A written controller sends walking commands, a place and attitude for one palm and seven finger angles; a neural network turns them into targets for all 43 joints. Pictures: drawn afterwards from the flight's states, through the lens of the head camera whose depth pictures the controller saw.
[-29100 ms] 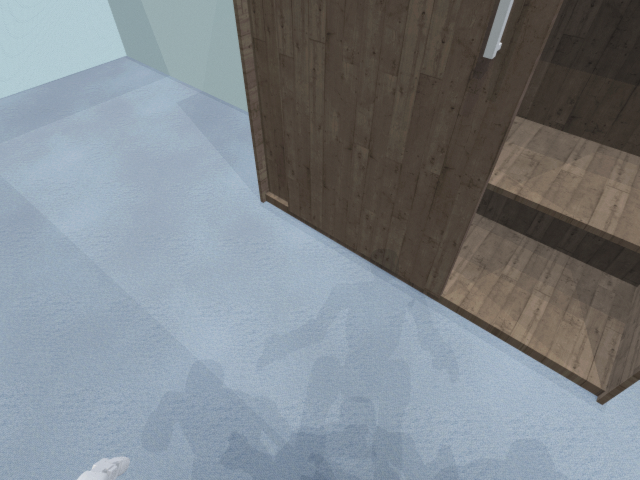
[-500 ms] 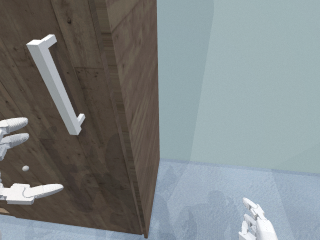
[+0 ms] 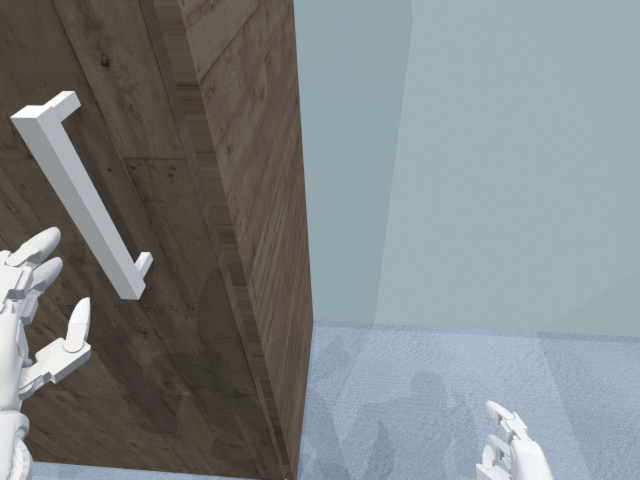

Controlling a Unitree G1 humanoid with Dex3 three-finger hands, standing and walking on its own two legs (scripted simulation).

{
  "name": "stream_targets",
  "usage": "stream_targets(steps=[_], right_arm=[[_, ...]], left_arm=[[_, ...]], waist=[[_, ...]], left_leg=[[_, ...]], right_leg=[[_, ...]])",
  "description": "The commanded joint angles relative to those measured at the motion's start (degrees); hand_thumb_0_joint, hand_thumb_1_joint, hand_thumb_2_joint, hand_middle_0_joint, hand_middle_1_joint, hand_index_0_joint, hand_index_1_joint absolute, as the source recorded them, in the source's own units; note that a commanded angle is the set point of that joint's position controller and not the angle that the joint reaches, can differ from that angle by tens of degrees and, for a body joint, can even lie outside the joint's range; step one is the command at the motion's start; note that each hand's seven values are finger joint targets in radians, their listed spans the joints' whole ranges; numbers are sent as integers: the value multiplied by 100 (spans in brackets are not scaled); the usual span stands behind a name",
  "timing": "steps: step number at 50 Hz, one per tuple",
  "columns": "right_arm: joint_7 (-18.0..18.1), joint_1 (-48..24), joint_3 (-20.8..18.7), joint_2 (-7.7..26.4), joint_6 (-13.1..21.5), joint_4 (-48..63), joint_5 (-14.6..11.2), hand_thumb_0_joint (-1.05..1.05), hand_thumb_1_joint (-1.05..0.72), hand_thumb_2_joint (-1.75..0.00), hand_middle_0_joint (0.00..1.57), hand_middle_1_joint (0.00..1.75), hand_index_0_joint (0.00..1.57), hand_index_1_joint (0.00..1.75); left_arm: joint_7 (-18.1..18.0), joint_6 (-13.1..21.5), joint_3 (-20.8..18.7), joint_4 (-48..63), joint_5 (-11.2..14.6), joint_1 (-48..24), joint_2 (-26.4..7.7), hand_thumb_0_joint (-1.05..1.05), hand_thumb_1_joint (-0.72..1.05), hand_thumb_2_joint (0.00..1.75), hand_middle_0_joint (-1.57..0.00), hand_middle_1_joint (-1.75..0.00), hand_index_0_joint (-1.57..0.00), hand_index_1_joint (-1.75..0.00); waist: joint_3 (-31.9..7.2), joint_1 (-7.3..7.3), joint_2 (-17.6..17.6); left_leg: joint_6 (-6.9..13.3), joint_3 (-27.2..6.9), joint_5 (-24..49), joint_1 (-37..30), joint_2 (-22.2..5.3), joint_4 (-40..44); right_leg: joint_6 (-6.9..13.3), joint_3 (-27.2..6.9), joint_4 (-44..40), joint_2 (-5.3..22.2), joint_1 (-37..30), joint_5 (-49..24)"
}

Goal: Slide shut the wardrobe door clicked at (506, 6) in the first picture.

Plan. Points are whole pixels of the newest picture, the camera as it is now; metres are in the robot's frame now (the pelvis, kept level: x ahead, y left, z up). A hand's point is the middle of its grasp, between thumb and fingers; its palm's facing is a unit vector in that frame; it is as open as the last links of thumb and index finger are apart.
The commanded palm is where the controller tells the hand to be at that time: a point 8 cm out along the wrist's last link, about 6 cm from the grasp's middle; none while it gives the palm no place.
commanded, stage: draw the hand back to the body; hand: left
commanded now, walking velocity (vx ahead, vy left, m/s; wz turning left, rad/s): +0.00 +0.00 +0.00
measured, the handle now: (102, 207) +0.27 +0.24 +0.25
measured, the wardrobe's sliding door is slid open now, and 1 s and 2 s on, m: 0.01 0.01 0.01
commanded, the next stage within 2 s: step back with the hand held close in 0.34 s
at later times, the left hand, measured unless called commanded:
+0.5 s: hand (52, 345) +0.18 +0.28 +0.17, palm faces +0.47 -0.79 -0.38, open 7.4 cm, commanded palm +0.13 +0.31 +0.18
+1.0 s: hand (6, 376) +0.14 +0.30 +0.16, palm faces +0.44 -0.73 -0.52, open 7.4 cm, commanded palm +0.09 +0.33 +0.18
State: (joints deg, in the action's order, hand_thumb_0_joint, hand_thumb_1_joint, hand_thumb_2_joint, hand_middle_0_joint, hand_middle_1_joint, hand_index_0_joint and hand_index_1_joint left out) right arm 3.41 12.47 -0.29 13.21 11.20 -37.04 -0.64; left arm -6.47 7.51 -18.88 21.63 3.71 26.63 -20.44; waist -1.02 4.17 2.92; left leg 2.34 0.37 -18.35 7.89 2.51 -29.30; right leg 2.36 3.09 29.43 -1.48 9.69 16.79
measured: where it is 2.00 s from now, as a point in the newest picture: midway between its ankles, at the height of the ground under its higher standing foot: outside the picture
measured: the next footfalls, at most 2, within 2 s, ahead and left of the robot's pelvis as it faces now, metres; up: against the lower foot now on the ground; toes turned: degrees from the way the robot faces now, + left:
right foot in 1.62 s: -0.23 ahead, -0.09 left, +0.00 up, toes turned +4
left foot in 1.88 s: -0.17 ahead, +0.13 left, +0.00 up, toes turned +2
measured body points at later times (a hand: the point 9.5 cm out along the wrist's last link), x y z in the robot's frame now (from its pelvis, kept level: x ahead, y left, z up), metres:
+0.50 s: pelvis -0.01 +0.01 +0.00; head -0.04 -0.01 +0.45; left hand +0.15 +0.32 +0.19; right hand +0.17 -0.20 -0.08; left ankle -0.03 +0.09 -0.74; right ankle -0.01 -0.09 -0.74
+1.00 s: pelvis -0.06 +0.03 +0.00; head -0.04 +0.02 +0.45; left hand +0.12 +0.34 +0.19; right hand +0.12 -0.21 -0.09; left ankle -0.03 +0.09 -0.74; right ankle -0.01 -0.09 -0.73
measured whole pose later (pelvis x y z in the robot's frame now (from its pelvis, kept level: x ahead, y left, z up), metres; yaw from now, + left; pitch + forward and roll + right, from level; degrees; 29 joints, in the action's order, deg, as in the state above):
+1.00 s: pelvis -0.06 +0.03 +0.00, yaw -1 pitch +0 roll +0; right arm 4.1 11.8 -0.7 13.3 2.6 -32.1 -0.1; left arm -8.2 11.8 -25.3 25.5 0.8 29.7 -23.5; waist 1.9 2.1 1.2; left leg 5.0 2.9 -13.3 17.4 4.1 -30.4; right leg 0.0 1.1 30.5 0.3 19.6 11.1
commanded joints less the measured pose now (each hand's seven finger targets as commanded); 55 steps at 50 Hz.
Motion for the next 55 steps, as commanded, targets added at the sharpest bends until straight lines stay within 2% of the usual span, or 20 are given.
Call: stream_targets(steps=[1,5,8,17,22,23,24,25,26,28,30,32,35,37,43,45,48,50,52,55], right_arm=[[11,-606,-175,556,199,918,-7,0,-90,-90,20,30,20,30],[-15,-639,-185,553,145,949,-7,0,-90,-90,20,30,20,30],[-22,-663,-167,538,100,965,1,0,-90,-90,20,30,20,30],[-40,-705,-151,539,-1,953,9,0,-90,-90,20,30,20,30],[-39,-776,-153,530,-15,957,-2,0,-90,-90,20,30,20,30],[-15,-779,-158,561,-36,906,-14,0,-90,-90,20,30,20,30],[-2,-798,-86,627,-135,1172,-53,0,-90,-90,20,30,20,30],[28,-738,-61,565,-201,1022,-46,0,-90,-90,20,30,20,30],[24,-772,-46,545,-266,901,4,0,-90,-90,20,30,20,30],[-29,-712,-123,659,-365,1056,25,0,-90,-90,20,30,20,30],[-34,-703,-164,704,-433,1147,33,0,-90,-90,20,30,20,30],[-24,-662,-207,731,-509,1245,42,0,-90,-90,20,30,20,30],[5,-651,-267,726,-618,1372,37,0,-90,-90,20,30,20,30],[41,-649,-308,696,-670,1458,14,0,-90,-90,20,30,20,30],[116,-566,-326,744,-621,1419,37,0,-90,-90,20,30,20,30],[134,-577,-331,771,-586,1403,46,0,-90,-90,20,30,20,30],[126,-522,-341,791,-542,1366,40,0,-90,-90,20,30,20,30],[122,-545,-349,822,-531,1372,37,0,-90,-90,20,30,20,30],[100,-483,-351,770,-509,1363,39,0,-90,-90,20,30,20,30],[31,-335,-375,756,-501,1249,25,0,-90,-90,20,30,20,30]], left_arm=[[-128,288,-697,1189,52,-489,-1060,0,90,90,-20,-30,-20,-30],[-128,255,-656,1438,28,-563,-1080,0,90,90,-20,-30,-20,-30],[-145,205,-646,1346,33,-566,-1060,0,90,90,-20,-30,-20,-30],[-142,174,-633,1259,6,-654,-1032,0,90,90,-20,-30,-20,-30],[-141,180,-593,1169,10,-659,-1002,0,90,90,-20,-30,-20,-30],[-180,190,-836,1114,9,-1086,-1286,0,90,90,-20,-30,-20,-30],[-223,481,-1535,1670,8,-1912,-1954,0,90,90,-20,-30,-20,-30],[-224,603,-1538,1446,-24,-1929,-1946,0,90,90,-20,-30,-20,-30],[-172,573,-1075,895,-66,-1251,-1380,0,90,90,-20,-30,-20,-30],[-129,567,-759,829,-131,-628,-1003,0,90,90,-20,-30,-20,-30],[-146,647,-703,1092,-136,-219,-926,0,90,90,-20,-30,-20,-30],[-203,689,-876,1381,-152,78,-1084,0,90,90,-20,-30,-20,-30],[-268,701,-1296,1635,-160,430,-1423,0,90,90,-20,-30,-20,-30],[-274,728,-1384,1738,-146,489,-1456,0,90,90,-20,-30,-20,-30],[-305,776,-1399,1663,-184,362,-1395,0,90,90,-20,-30,-20,-30],[-297,767,-1333,1540,-211,287,-1312,0,90,90,-20,-30,-20,-30],[-299,755,-1187,1403,-277,109,-1165,0,90,90,-20,-30,-20,-30],[-294,763,-1159,1427,-322,-82,-1178,0,90,90,-20,-30,-20,-30],[-312,789,-1139,1368,-339,-108,-1191,0,90,90,-20,-30,-20,-30],[-379,873,-1177,1744,-287,-203,-1371,0,90,90,-20,-30,-20,-30]], waist=[[-428,11,69],[-573,2,204],[-374,-7,-5],[-313,11,125],[-145,5,-33],[-111,-17,-25],[581,-217,-124],[706,-262,-112],[726,-308,-360],[324,-290,-149],[-198,-255,357],[-678,-212,478],[-1085,-176,-3],[-1052,-202,-254],[-734,-209,309],[-637,-202,431],[-415,-245,151],[-272,-275,-48],[-127,-318,-588],[-220,-410,-1021]], left_leg=[[-166,-234,2127,12,-405,445],[-199,-231,2316,-117,-421,458],[-214,-256,2184,-43,-427,515],[-272,-314,2163,-47,-434,644],[-243,-302,1654,49,-423,733],[-232,-304,1478,90,-409,764],[16,-485,751,525,-490,721],[35,-522,456,549,-429,650],[69,-547,500,405,-416,538],[62,-532,806,227,-487,495],[42,-534,1279,119,-620,687],[27,-679,1691,216,-789,850],[-7,-738,2252,411,-852,736],[-9,-749,2185,628,-887,685],[24,-964,1885,1279,-1052,909],[106,-990,1539,1523,-1105,1004],[227,-1078,413,2078,-1161,1098],[291,-1024,-598,2389,-996,1024],[261,-873,-1126,2298,-723,604],[25,-536,-700,1049,-296,-825]], right_leg=[[-64,-275,-435,385,-282,-1562],[-64,-290,-476,377,-348,-1622],[-60,-263,-523,354,-290,-1523],[-35,-229,-574,329,-349,-1347],[-40,-234,-682,316,-268,-1003],[-27,-260,-735,303,-230,-892],[-32,-1020,-1233,619,320,-866],[6,-1120,-1429,778,496,-605],[18,-1154,-1518,826,710,-525],[26,-1104,-1400,891,627,-647],[-26,-855,-1020,814,312,-1130],[-112,-636,-593,642,-1,-1359],[-143,-592,-318,575,-350,-1887],[-146,-656,-218,594,-364,-1997],[-182,-645,196,431,-400,-1782],[-201,-644,311,394,-424,-1561],[-179,-753,367,414,-514,-1229],[-140,-1000,133,524,-455,-932],[-19,-1374,-484,804,51,-181],[432,-1916,-1410,1556,1517,889]])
